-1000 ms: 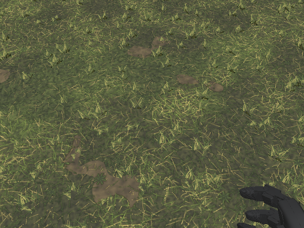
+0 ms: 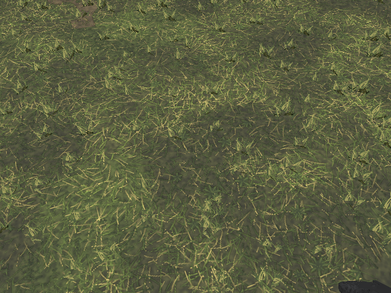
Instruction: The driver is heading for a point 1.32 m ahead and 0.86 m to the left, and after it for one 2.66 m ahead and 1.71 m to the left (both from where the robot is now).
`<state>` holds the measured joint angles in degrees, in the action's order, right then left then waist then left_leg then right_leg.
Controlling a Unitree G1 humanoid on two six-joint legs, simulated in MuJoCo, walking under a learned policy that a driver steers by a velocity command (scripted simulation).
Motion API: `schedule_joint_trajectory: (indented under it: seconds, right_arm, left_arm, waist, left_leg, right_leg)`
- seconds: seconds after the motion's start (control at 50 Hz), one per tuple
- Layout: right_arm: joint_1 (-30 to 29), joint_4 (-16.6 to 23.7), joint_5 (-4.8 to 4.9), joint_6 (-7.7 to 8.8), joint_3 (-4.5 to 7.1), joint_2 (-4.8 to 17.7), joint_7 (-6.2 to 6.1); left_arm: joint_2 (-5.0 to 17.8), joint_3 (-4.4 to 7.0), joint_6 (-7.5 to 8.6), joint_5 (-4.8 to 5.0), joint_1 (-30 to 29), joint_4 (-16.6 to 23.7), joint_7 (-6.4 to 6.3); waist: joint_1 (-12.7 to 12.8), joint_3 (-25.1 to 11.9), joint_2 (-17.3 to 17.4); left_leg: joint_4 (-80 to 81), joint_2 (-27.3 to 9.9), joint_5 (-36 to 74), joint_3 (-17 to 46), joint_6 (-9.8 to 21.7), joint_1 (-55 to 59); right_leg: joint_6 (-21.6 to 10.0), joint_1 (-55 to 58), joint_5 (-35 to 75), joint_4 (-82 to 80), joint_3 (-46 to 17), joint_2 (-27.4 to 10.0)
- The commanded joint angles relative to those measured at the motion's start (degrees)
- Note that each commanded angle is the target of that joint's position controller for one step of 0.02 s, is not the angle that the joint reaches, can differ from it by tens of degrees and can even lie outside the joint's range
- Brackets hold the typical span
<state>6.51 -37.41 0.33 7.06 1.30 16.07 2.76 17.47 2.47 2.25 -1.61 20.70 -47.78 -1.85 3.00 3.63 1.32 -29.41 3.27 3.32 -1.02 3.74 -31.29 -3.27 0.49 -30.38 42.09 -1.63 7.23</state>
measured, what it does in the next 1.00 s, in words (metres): walks ahead, turning left: right foot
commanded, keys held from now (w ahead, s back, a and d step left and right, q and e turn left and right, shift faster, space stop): q+shift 0.92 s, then shift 0.08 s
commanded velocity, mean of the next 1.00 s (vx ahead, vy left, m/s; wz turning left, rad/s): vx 0.07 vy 0.00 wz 0.85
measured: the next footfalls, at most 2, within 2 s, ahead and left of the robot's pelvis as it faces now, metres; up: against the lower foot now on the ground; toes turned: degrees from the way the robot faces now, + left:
right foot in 0.52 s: +0.35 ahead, -0.07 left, +0.00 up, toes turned +41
left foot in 1.02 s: +0.14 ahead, +0.10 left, +0.00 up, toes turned +60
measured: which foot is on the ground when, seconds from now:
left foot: down 0.00-0.52, up 0.54-1.00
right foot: up 0.00-0.50, down 0.52-1.00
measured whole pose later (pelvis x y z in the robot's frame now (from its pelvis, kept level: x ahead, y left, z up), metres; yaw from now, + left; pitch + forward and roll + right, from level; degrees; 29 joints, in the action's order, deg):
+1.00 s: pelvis +0.21 -0.01 +0.03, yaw +55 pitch +1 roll -2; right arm 9.8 -31.8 1.2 -5.0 4.4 17.8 0.5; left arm 17.2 5.0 -0.6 0.8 6.9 -40.7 -0.6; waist 0.8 4.4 0.4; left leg -41.6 -5.0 -18.2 -1.9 -2.7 -22.7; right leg 1.2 -13.3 -13.9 26.9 13.4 -5.5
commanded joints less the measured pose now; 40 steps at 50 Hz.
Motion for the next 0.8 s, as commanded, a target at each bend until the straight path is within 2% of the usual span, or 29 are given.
schedule_joint_trajectory:
  seconds: [0.02,0.04,0.06,0.08,0.1,0.14,0.16,0.2,0.24,0.28,0.3,0.36,0.42,0.46,0.5,0.52,0.54,0.56,0.58,0.6,0.62,0.64,0.68,0.72,0.8]
  right_arm:
    - [15.69,2.34,-2.74,-0.29,4.24,14.26,-0.11]
    - [9.69,5.65,-1.63,-1.45,4.69,12.37,-0.64]
    - [6.74,6.46,-0.25,-2.94,3.93,9.50,-1.27]
    - [5.25,6.88,0.02,-3.65,3.57,9.46,-1.63]
    - [4.56,6.99,-0.24,-3.88,3.86,10.11,-1.91]
    - [3.37,7.01,-0.28,-4.32,3.83,9.06,-2.18]
    - [3.83,6.66,0.05,-4.51,3.92,8.96,-2.45]
    - [5.58,5.96,0.43,-5.46,4.73,10.88,-3.52]
    - [5.39,6.30,1.14,-6.98,5.41,12.41,-4.75]
    - [4.75,6.86,1.74,-8.44,5.64,12.54,-5.73]
    - [4.83,6.98,1.71,-8.98,5.70,12.33,-6.02]
    - [5.90,6.97,1.28,-9.88,6.09,11.67,-6.27]
    - [6.35,7.42,1.08,-10.15,6.52,11.31,-6.10]
    - [5.52,8.18,1.15,-10.16,6.64,11.09,-5.84]
    - [4.11,8.94,1.59,-10.17,6.45,10.42,-5.45]
    - [5.91,8.64,1.93,-10.23,5.73,8.27,-5.13]
    - [11.28,7.69,1.35,-10.29,4.69,5.01,-4.78]
    - [11.12,9.79,2.05,-9.94,5.64,9.11,-4.23]
    - [10.10,8.83,1.49,-9.57,7.02,14.57,-3.86]
    - [9.86,7.56,1.62,-9.93,7.54,15.72,-3.80]
    - [10.52,6.33,1.42,-10.66,7.36,14.43,-4.15]
    - [11.31,6.24,1.25,-11.10,6.89,13.06,-4.18]
    - [10.02,7.37,1.59,-11.09,5.96,10.72,-4.07]
    - [7.36,8.66,1.89,-10.71,5.34,9.29,-4.19]
    - [4.82,9.95,1.26,-10.26,4.79,7.77,-3.93]
  left_arm:
    - [2.26,-0.64,0.89,0.50,9.38,7.49,1.30]
    - [6.92,0.21,0.76,1.64,4.80,7.88,1.72]
    - [8.73,0.86,0.44,1.18,-3.92,10.10,1.52]
    - [7.94,0.89,0.01,0.79,-7.05,11.57,1.09]
    - [7.31,0.86,-0.47,0.23,-7.48,12.51,0.76]
    - [5.76,0.84,-0.84,0.13,-6.20,12.02,0.27]
    - [4.55,0.60,-0.73,-0.01,-6.44,11.86,-0.09]
    - [3.59,0.52,-0.82,-0.04,-9.04,12.42,-0.64]
    - [4.22,0.91,-1.27,0.65,-11.28,12.63,-0.94]
    - [4.55,1.24,-1.47,1.22,-14.18,12.96,-0.99]
    - [4.53,1.34,-1.32,1.36,-15.65,13.16,-0.94]
    - [4.54,1.70,-0.13,1.56,-19.27,13.56,-0.60]
    - [4.95,2.15,1.42,1.77,-21.66,13.61,0.05]
    - [5.79,2.71,2.23,1.95,-20.86,12.91,0.64]
    - [6.64,3.46,2.57,2.43,-18.33,11.58,1.02]
    - [7.07,3.66,2.41,2.43,-17.58,11.11,1.00]
    - [9.09,3.88,1.45,1.59,-18.63,12.29,0.51]
    - [10.16,4.05,0.47,-0.80,-17.29,12.52,0.64]
    - [7.68,4.04,0.38,-0.39,-17.35,13.23,0.46]
    - [5.44,3.43,0.01,0.31,-19.36,13.90,0.02]
    - [4.55,3.00,-0.68,0.82,-20.14,14.46,-0.52]
    - [4.79,2.80,-1.26,1.11,-20.71,14.71,-1.00]
    - [4.82,2.42,-2.01,0.37,-19.96,14.51,-1.59]
    - [5.17,2.54,-2.50,-0.05,-17.94,13.99,-1.82]
    - [6.81,3.44,-2.71,0.04,-15.74,12.81,-1.36]
  waist:
    - [-3.78,-29.70,14.24]
    - [-5.22,-26.80,5.22]
    - [-5.74,-17.09,-3.66]
    - [-3.74,-11.41,-6.87]
    - [-2.17,-9.11,-6.10]
    - [-0.59,-7.08,-2.00]
    - [-0.68,-7.60,-1.07]
    - [-1.41,-10.89,0.24]
    - [-1.84,-13.21,1.60]
    - [-2.66,-12.30,3.45]
    - [-3.23,-11.31,4.48]
    - [-4.92,-9.13,7.17]
    - [-5.96,-8.50,8.49]
    - [-5.42,-8.68,8.97]
    - [-3.87,-8.65,8.49]
    - [-4.33,-10.60,3.43]
    - [-7.29,-14.09,-6.63]
    - [-7.31,-13.48,-17.04]
    - [-5.79,-11.43,-13.48]
    - [-5.56,-8.81,-9.79]
    - [-5.48,-7.59,-7.02]
    - [-5.19,-5.92,-6.58]
    - [-4.40,-4.24,-7.55]
    - [-2.62,-4.82,-8.98]
    - [-0.99,-7.25,-9.06]
  left_leg:
    - [3.85,-23.38,27.09,47.60,18.19,55.16]
    - [7.05,-22.01,6.18,46.67,16.79,49.28]
    - [9.80,-17.48,-5.30,40.32,13.75,37.02]
    - [12.04,-15.50,-8.76,38.31,12.81,27.89]
    - [13.51,-12.77,-7.99,36.20,12.07,22.00]
    - [13.73,-8.21,-2.67,30.35,9.86,16.21]
    - [12.49,-7.28,3.49,28.56,9.28,15.49]
    - [10.36,-6.76,11.22,28.04,8.36,16.45]
    - [9.65,-6.18,5.36,29.28,6.01,17.82]
    - [10.25,-4.72,-5.94,30.68,3.39,17.72]
    - [10.61,-4.09,-10.33,31.47,2.74,17.64]
    - [10.39,-3.11,-15.43,33.97,2.99,19.70]
    - [7.95,-3.37,-10.35,37.06,4.22,22.74]
    - [5.95,-3.10,-6.09,39.31,3.93,23.36]
    - [2.93,-1.16,-8.44,40.21,2.66,21.55]
    - [-3.00,1.98,-23.37,36.68,0.73,17.54]
    - [-14.93,6.90,-39.64,27.99,-1.73,9.49]
    - [-26.01,9.37,-44.04,19.00,-4.23,0.92]
    - [-33.49,4.46,-38.78,16.67,-7.00,-1.62]
    - [-36.36,2.55,-33.99,15.23,-7.95,-2.81]
    - [-39.84,1.54,-30.76,13.81,-8.61,-3.51]
    - [-44.03,1.01,-28.39,11.68,-9.16,-4.83]
    - [-45.90,-1.33,-25.60,6.56,-9.84,-6.38]
    - [-42.58,-4.32,-23.57,4.18,-10.92,-8.80]
    - [-35.19,-8.55,-22.98,2.92,-11.86,-8.50]
  right_leg:
    - [7.45,-36.98,-4.75,51.08,-8.22,3.39]
    - [5.92,-38.63,1.20,50.43,-10.76,-0.93]
    - [4.81,-39.23,4.62,45.34,-8.76,-2.40]
    - [4.66,-39.73,6.10,42.29,-7.98,-3.13]
    - [4.60,-37.78,7.32,37.65,-8.28,-3.91]
    - [5.18,-34.78,8.20,28.30,-7.89,-4.81]
    - [5.86,-34.31,8.58,23.57,-7.36,-4.63]
    - [7.54,-33.77,10.52,17.70,-7.24,-3.41]
    - [8.50,-34.30,14.35,14.17,-8.46,-2.93]
    - [8.63,-34.73,17.52,10.48,-9.49,-2.64]
    - [8.58,-34.69,18.34,8.59,-9.84,-2.50]
    - [8.30,-33.87,18.87,2.46,-10.70,-2.03]
    - [7.76,-30.85,17.77,-4.42,-11.26,-1.34]
    - [7.14,-25.69,17.67,-11.00,-11.52,-1.21]
    - [6.21,-17.88,23.08,-20.65,-10.55,-2.88]
    - [3.82,-9.77,29.77,-25.48,-12.28,-8.29]
    - [-1.90,0.01,40.33,-21.64,-20.71,-19.95]
    - [-10.14,-1.61,45.09,-22.46,-30.05,-28.16]
    - [-11.77,-3.96,40.40,-23.21,-29.71,-28.77]
    - [-9.59,-5.81,34.11,-22.63,-23.15,-24.75]
    - [-7.49,-7.11,29.12,-22.37,-18.66,-21.70]
    - [-7.20,-8.99,28.88,-22.95,-15.82,-20.66]
    - [-7.79,-10.74,30.94,-24.76,-9.97,-18.84]
    - [-8.84,-7.19,32.10,-25.43,-6.95,-19.14]
    - [-10.50,-2.24,34.35,-25.65,-3.59,-22.40]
